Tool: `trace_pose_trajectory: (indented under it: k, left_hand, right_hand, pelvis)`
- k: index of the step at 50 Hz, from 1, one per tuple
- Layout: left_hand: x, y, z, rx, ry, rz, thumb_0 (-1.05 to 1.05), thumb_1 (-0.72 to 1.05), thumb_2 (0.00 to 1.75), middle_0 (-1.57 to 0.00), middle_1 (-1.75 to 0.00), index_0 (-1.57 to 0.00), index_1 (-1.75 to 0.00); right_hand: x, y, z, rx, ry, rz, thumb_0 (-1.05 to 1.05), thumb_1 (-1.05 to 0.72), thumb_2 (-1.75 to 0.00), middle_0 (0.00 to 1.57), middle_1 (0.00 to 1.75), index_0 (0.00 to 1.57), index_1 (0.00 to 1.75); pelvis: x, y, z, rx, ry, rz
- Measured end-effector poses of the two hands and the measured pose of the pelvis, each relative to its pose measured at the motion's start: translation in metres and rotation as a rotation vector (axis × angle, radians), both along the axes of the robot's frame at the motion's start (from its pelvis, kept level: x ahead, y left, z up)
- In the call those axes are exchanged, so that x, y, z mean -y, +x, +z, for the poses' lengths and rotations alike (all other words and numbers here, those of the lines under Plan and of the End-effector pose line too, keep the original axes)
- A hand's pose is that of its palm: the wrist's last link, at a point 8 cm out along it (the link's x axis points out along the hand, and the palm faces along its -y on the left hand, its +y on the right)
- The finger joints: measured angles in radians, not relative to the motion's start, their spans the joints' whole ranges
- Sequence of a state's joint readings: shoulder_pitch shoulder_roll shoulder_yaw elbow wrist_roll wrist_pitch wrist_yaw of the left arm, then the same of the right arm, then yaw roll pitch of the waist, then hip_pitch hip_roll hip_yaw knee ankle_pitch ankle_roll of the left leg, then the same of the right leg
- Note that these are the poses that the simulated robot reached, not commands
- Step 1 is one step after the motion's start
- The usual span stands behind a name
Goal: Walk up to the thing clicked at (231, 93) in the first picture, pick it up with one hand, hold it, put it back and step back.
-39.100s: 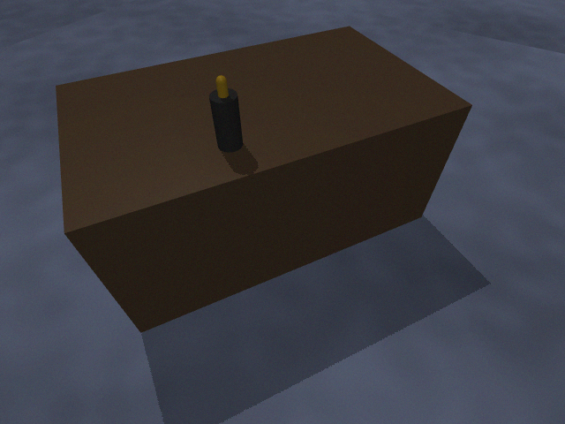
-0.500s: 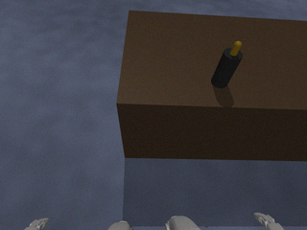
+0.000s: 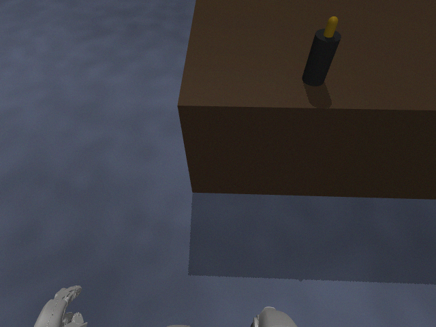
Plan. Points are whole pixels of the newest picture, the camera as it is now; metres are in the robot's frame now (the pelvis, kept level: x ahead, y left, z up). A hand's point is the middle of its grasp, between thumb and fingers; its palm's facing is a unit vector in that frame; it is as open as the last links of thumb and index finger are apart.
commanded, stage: step back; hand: right
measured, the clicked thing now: (322, 51) +0.91 -0.31 -0.04
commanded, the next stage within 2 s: stand in 1.54 s
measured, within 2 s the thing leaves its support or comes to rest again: neither
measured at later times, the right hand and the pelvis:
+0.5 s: hand out of the picture -0.06 -0.31 -0.14, palm faces +0.00 +0.92 -0.39, open 7.4 cm; pelvis -0.17 -0.04 +0.01, yaw -3 degrees
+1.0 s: hand out of the picture -0.15 -0.29 -0.13, palm faces -0.05 +0.94 -0.34, open 7.4 cm; pelvis -0.24 -0.03 +0.02, yaw +0 degrees
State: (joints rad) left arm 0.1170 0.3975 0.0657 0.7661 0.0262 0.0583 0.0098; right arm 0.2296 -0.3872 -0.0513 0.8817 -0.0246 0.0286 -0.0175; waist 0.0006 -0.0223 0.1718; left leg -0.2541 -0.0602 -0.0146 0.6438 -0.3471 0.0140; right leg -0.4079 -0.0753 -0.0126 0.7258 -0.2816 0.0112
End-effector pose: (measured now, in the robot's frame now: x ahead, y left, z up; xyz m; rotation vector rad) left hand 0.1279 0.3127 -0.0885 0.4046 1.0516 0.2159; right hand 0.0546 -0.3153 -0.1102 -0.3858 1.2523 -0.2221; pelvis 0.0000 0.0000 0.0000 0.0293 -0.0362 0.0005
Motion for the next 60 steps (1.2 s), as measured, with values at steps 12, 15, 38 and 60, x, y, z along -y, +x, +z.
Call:
trace_pose_trajectory:
  k: [12, 15, 38, 60]
  left_hand:
    - [0.018, -0.090, -0.010, -0.077, -0.047, -0.004, 0.01, 0.90, 0.90, -0.20, -0.30, -0.20, -0.30]
    - [0.026, -0.123, -0.014, -0.110, -0.032, -0.015, 0.01, 0.90, 0.90, -0.20, -0.30, -0.20, -0.30]
    - [0.011, -0.311, -0.002, -0.110, -0.024, 0.117, 0.01, 0.90, 0.90, -0.20, -0.30, -0.20, -0.30]
    - [0.003, -0.339, -0.012, -0.177, -0.065, 0.158, 0.01, 0.90, 0.90, -0.20, -0.30, -0.20, -0.30]
  right_hand:
    - [0.007, -0.042, 0.026, 0.133, -0.020, 0.027, 0.00, -0.90, -0.90, 0.21, 0.30, 0.20, 0.30]
    - [0.022, -0.051, 0.022, 0.182, -0.020, 0.029, 0.00, -0.89, -0.90, 0.21, 0.30, 0.20, 0.30]
    - [0.005, -0.218, 0.007, 0.048, 0.056, 0.042, 0.00, -0.90, -0.90, 0.20, 0.30, 0.20, 0.30]
    - [0.003, -0.201, 0.016, 0.059, 0.016, 0.057, 0.00, -0.90, -0.90, 0.20, 0.30, 0.20, 0.30]
  pelvis:
    - [0.012, -0.083, 0.009, -0.014, -0.040, -0.053]
    - [0.022, -0.107, 0.003, -0.019, -0.036, -0.080]
    - [0.023, -0.233, 0.011, 0.021, -0.010, 0.016]
    - [0.004, -0.227, 0.013, -0.002, -0.019, 0.036]
